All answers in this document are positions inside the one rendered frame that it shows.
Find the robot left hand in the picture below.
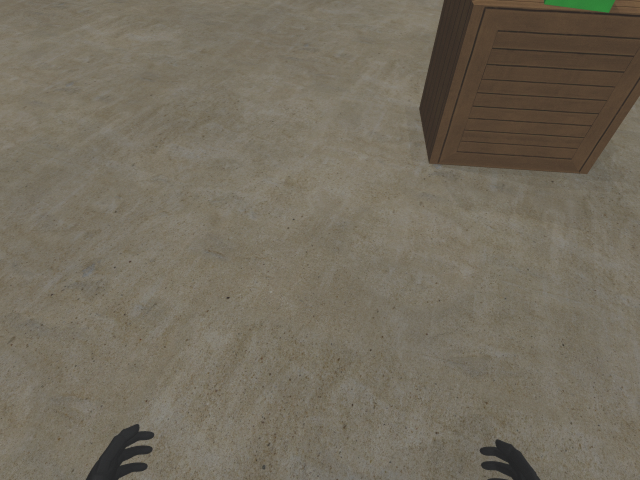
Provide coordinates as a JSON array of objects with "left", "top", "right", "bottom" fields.
[{"left": 86, "top": 424, "right": 154, "bottom": 480}]

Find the pedestal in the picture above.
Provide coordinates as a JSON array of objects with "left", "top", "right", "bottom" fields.
[{"left": 419, "top": 0, "right": 640, "bottom": 174}]

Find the robot right hand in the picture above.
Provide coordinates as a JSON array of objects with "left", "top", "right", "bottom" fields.
[{"left": 480, "top": 439, "right": 540, "bottom": 480}]

